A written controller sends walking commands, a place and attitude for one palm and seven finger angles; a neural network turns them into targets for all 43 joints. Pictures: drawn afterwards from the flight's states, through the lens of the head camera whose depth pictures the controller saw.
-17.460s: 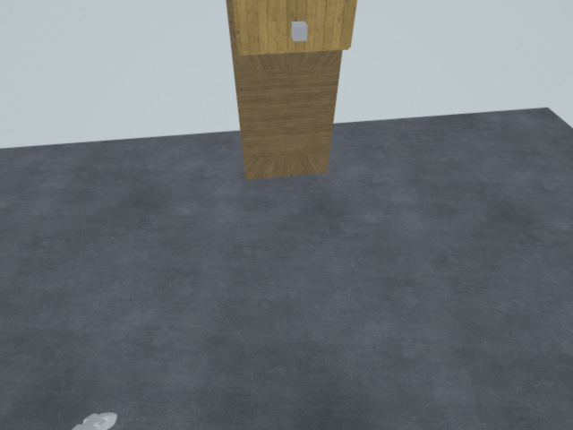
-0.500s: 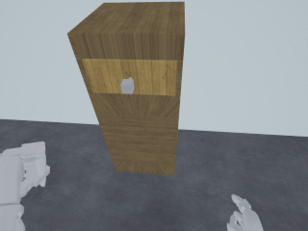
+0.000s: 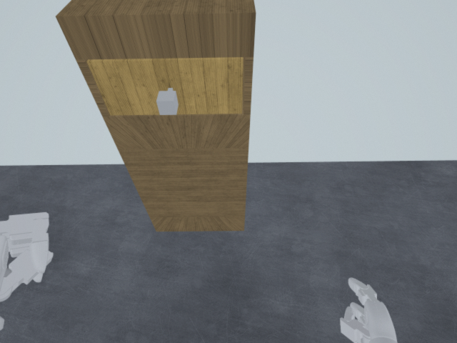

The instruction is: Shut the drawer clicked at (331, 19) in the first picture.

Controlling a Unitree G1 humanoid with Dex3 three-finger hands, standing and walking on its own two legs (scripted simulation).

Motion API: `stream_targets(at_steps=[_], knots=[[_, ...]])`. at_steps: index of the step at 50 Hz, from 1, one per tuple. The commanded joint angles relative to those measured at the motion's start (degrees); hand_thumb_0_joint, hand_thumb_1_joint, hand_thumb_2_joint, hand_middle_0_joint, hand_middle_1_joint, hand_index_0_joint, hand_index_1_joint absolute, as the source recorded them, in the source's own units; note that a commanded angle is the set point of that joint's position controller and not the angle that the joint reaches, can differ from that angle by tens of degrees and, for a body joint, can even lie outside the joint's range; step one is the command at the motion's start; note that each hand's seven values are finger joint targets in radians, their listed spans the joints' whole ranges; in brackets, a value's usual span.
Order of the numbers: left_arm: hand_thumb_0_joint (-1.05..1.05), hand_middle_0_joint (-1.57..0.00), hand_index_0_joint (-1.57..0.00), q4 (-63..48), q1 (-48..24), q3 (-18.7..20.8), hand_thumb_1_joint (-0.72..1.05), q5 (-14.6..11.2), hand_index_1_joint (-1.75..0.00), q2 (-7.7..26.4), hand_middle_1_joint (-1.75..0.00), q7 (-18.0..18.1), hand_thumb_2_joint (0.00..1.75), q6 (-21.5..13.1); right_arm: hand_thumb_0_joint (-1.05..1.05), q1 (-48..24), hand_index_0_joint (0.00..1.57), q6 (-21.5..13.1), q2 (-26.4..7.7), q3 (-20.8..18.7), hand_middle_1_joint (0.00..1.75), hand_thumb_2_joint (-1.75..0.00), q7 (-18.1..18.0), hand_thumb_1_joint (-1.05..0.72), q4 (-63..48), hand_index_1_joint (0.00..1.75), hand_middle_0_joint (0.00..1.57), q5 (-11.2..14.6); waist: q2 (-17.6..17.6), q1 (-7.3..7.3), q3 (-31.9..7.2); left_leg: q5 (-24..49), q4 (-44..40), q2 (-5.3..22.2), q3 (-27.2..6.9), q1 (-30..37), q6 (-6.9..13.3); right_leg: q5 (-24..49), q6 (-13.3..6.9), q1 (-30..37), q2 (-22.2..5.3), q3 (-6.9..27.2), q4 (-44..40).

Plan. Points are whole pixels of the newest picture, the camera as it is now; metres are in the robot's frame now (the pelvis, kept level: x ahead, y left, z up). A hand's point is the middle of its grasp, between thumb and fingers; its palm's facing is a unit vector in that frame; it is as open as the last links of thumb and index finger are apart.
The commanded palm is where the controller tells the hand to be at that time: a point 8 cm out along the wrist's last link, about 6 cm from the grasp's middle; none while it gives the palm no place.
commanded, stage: step back with the hand held close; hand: left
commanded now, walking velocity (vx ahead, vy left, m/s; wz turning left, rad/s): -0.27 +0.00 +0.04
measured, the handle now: (168, 98) +0.67 +0.20 +0.04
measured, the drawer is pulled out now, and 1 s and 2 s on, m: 0.00 0.00 0.00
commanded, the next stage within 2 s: stop stepping back and stand still in 0.86 s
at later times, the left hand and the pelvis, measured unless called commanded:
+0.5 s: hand out of the picture +0.10 +0.25 +0.16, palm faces +0.43 -0.75 -0.50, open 3.2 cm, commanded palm +0.03 +0.28 +0.18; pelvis -0.08 -0.01 -0.02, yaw +5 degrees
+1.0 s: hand out of the picture +0.01 +0.22 +0.17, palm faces +0.31 -0.85 -0.42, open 3.2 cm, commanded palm -0.05 +0.27 +0.18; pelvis -0.19 -0.01 -0.02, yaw -3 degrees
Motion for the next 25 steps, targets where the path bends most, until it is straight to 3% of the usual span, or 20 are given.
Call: stream_targets(at_steps=[1,7,11,14,17,19,21,23,24,25], knots=[[0.0,-1.4,-1.4,-11.5,1.5,7.4,0.9,-0.4,-1.6,7.8,-1.6,2.0,0.9,-3.8,0.0,-5.4,0.2,-3.6,-6.4,-2.4,0.3,-0.9,-0.6,-0.9,-10.2,0.3,0.2,-0.1,0.9,0.97,-9.8,12.3,-5.0,5.2,-5.1,-2.6,1.1,14.7,-0.7,7.1,0.6,0.5,3.0],[0.0,-1.4,-1.4,-12.6,-0.9,7.9,0.9,0.4,-1.6,8.2,-1.6,2.8,0.9,-5.7,0.0,-4.5,0.2,-5.1,-6.7,-2.5,0.3,-0.9,-0.9,-0.9,-9.9,0.3,0.2,-0.2,-1.1,-0.09,-5.8,-12.0,-4.7,3.6,-6.1,-11.7,1.8,2.2,-1.6,4.8,-0.9,4.6,-0.9],[0.0,-1.4,-1.4,-12.7,-1.7,7.2,0.9,0.8,-1.6,7.6,-1.6,3.7,0.9,-7.1,0.0,-3.2,0.2,-6.4,-6.8,-2.4,0.3,-0.9,-1.0,-0.9,-9.1,0.3,0.2,-0.2,-2.0,-0.48,-4.8,-15.8,-1.3,3.2,-6.8,-9.2,1.3,-8.8,-2.2,-2.6,-1.6,5.0,-3.8],[0.0,-1.4,-1.4,-13.2,-2.1,7.6,0.9,1.1,-1.6,7.6,-1.6,4.2,0.9,-7.9,0.0,-3.2,0.2,-7.4,-7.0,-2.2,0.3,-0.9,-1.4,-0.9,-8.7,0.3,0.2,-0.6,1.3,-0.52,-4.4,-19.8,-5.9,5.5,-9.9,-13.0,2.0,-10.6,-1.5,-0.6,0.4,3.2,-0.6],[0.0,-1.4,-1.4,-13.7,-2.4,8.2,0.9,2.2,-1.6,7.3,-1.6,4.2,0.9,-8.6,0.0,-4.1,0.2,-8.7,-7.4,-2.3,0.3,-0.9,-1.6,-0.9,-9.1,0.3,0.2,-0.5,10.6,0.32,-5.9,-30.0,-17.0,11.2,-16.5,-26.4,4.8,-2.2,0.0,13.8,5.4,0.0,14.7],[0.0,-1.4,-1.4,-13.1,-1.3,9.2,0.9,2.7,-1.6,7.8,-1.6,3.9,0.9,-8.9,0.0,-3.8,0.2,-9.3,-6.8,-2.5,0.3,-0.9,-1.4,-0.9,-9.2,0.3,0.2,-0.6,9.0,0.77,-6.1,-28.1,-15.0,11.9,-16.4,-28.3,5.8,1.8,-0.2,15.8,6.0,1.0,17.3],[0.0,-1.4,-1.4,-12.4,-0.7,9.6,0.9,2.3,-1.6,8.0,-1.6,3.3,0.9,-9.3,0.0,-3.5,0.2,-9.8,-6.8,-2.7,0.3,-0.9,-1.0,-0.9,-8.7,0.3,0.2,-0.8,5.3,0.48,-4.2,-24.9,-10.2,9.5,-13.8,-28.5,5.3,3.1,-1.2,13.8,5.1,4.1,12.8],[0.0,-1.4,-1.4,-13.7,-1.4,9.1,0.9,1.3,-1.6,8.2,-1.6,2.8,0.9,-9.9,0.0,-3.3,0.2,-10.3,-6.1,-2.4,0.3,-0.9,-0.5,-0.9,-7.9,0.3,0.2,-0.9,-0.6,-0.33,-4.7,-15.7,-2.7,4.6,-9.2,-18.3,2.4,6.7,-3.2,4.1,1.2,9.9,3.6],[0.0,-1.4,-1.4,-13.8,-1.2,9.0,0.9,0.5,-1.6,9.0,-1.6,2.9,0.9,-10.2,0.0,-2.3,0.2,-10.2,-5.5,-2.4,0.3,-0.9,-0.1,-0.9,-6.7,0.3,0.2,-0.8,-3.6,-0.68,-7.8,-6.7,2.9,2.2,-6.2,-9.0,0.5,11.5,-4.5,-1.9,-2.3,12.8,-0.4],[0.0,-1.4,-1.4,-14.2,-1.5,8.3,0.9,0.1,-1.6,9.1,-1.6,3.0,0.9,-9.9,0.0,-1.9,0.2,-10.1,-5.3,-2.7,0.3,-0.9,0.2,-0.9,-6.0,0.3,0.2,-0.5,-7.1,-0.61,-11.5,-2.4,8.5,0.4,-4.4,-2.2,-1.0,12.6,-5.6,-5.1,-5.2,14.3,-3.2]])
